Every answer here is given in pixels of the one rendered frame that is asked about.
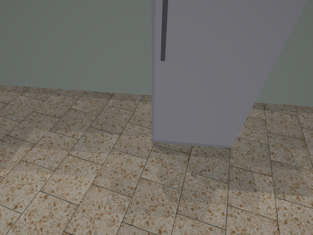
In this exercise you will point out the fridge door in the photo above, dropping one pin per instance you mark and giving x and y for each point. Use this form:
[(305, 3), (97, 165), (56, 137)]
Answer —
[(219, 54)]

